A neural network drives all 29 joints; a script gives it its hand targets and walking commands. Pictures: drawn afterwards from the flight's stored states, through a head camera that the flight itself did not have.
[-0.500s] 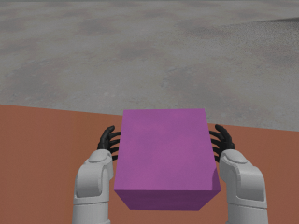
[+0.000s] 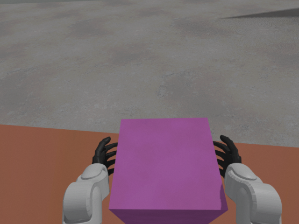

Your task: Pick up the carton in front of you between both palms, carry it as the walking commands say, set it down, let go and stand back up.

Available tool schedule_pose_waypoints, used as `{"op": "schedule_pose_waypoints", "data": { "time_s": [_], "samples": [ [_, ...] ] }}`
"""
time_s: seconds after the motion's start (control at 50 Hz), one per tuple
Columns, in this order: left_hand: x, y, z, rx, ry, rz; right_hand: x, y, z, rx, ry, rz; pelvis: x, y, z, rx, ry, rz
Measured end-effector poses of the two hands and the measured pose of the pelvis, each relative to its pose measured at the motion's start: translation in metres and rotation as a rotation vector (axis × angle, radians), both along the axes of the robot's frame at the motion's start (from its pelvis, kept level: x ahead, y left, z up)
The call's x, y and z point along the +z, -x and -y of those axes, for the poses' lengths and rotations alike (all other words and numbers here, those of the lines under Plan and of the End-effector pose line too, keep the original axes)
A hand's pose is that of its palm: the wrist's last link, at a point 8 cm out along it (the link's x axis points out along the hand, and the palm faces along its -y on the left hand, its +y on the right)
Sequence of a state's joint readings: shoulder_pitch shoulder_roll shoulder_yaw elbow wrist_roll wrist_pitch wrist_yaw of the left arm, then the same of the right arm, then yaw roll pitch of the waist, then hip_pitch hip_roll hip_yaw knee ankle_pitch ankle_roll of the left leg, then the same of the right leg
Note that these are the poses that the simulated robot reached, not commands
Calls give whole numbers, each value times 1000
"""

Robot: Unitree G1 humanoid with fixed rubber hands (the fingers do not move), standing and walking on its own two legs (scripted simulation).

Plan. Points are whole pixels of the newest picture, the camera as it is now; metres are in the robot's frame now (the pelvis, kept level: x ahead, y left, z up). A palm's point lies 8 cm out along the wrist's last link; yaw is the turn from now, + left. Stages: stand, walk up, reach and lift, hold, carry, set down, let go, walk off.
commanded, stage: carry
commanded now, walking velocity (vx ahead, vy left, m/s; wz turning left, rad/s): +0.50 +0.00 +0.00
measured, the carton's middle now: (164, 176) +0.25 -0.01 +0.02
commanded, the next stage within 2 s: none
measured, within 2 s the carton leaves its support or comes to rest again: neither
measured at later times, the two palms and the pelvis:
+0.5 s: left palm (114, 88) +0.57 +0.16 +0.09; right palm (197, 85) +0.55 -0.14 +0.10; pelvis +0.33 +0.02 +0.00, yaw -3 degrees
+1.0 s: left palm (133, 43) +0.96 +0.12 +0.10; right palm (191, 40) +0.97 -0.18 +0.09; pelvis +0.64 -0.03 +0.00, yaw -1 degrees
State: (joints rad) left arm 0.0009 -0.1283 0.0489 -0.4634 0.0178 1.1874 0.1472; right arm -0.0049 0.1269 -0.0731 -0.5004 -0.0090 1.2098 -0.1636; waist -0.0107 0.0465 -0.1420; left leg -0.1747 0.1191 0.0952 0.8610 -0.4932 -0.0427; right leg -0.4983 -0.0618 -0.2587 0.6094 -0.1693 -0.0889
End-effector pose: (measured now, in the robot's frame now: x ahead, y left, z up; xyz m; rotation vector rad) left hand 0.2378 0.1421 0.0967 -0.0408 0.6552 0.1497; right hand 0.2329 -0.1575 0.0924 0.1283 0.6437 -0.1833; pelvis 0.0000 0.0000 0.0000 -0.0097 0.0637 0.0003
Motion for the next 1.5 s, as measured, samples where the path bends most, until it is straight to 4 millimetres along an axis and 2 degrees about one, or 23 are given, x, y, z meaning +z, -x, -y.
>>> {"op": "schedule_pose_waypoints", "data": {
  "time_s": [0.08, 0.18, 0.28, 0.34, 0.4, 0.46, 0.54, 0.6, 0.66, 0.74, 0.82, 0.9, 0.94, 0.98, 1.06, 1.2, 1.26, 1.32, 1.38, 1.5],
  "samples": [
    [-2, -29, 0, 52, 7, -70, 1, -45, 0, 53, 13, -69, 15, -40, 11, 19, -11, -12],
    [13, -81, -1, 85, 2, -61, 15, -105, -2, 92, 27, -55, 29, -96, 17, 13, -28, -18],
    [28, -153, -1, 61, 3, 3, 29, -169, -1, 70, 34, 9, 31, -161, 12, 6, -28, -16],
    [29, -200, -3, 37, 7, 29, 31, -210, -3, 47, 39, 34, 25, -206, 5, 1, -22, -11],
    [19, -250, -10, 17, 19, 36, 25, -253, -9, 26, 50, 41, 13, -256, -4, -12, -17, -2],
    [1, -301, -17, -1, 35, 25, 12, -299, -17, 10, 69, 30, -1, -303, -15, -34, -35, 11],
    [-7, -353, -18, -36, 26, -71, 1, -340, -18, -24, 58, -67, 9, -347, -25, -55, -19, 1],
    [-4, -390, -16, -57, 26, -98, 5, -370, -16, -45, 58, -96, 20, -381, -27, -56, -6, -6],
    [2, -430, -13, -61, 29, -80, 13, -411, -14, -48, 64, -78, 27, -416, -25, -51, 2, -9],
    [12, -491, -9, -44, 26, -26, 22, -478, -9, -31, 62, -25, 27, -468, -17, -42, -1, -9],
    [17, -563, 2, -18, 24, 26, 24, -555, 3, -23, 39, 28, 18, -524, -4, -28, -17, -1],
    [15, -644, 17, 10, 2, 71, 13, -644, 18, 5, 17, 72, -6, -587, 16, -8, -28, 18],
    [9, -680, 21, 31, -15, 62, 4, -688, 23, 34, 24, 64, -13, -611, 24, -12, -16, 20],
    [2, -709, 24, 53, -21, 14, -3, -723, 27, 42, 29, 17, -9, -630, 31, -12, -19, 15],
    [-7, -760, 26, 88, 9, -58, -9, -782, 28, 35, -19, -58, 6, -670, 41, -13, -33, -3],
    [2, -864, 34, 88, 52, -3, 1, -877, 35, 8, -32, -1, 16, -750, 47, -22, -36, -33],
    [5, -909, 38, 68, 62, 32, 5, -915, 39, -10, -28, 35, 14, -793, 43, -30, -23, -40],
    [2, -955, 40, 43, 83, 63, 7, -952, 40, -31, -11, 68, 3, -842, 38, -38, -12, -34],
    [-7, -998, 45, -5, 89, 64, 4, -984, 45, -67, 17, 69, -5, -885, 34, -41, -23, -27],
    [-16, -1067, 61, -42, 91, -23, -9, -1037, 60, -124, -5, -19, 5, -958, 29, -31, -2, -40]
  ]
}}
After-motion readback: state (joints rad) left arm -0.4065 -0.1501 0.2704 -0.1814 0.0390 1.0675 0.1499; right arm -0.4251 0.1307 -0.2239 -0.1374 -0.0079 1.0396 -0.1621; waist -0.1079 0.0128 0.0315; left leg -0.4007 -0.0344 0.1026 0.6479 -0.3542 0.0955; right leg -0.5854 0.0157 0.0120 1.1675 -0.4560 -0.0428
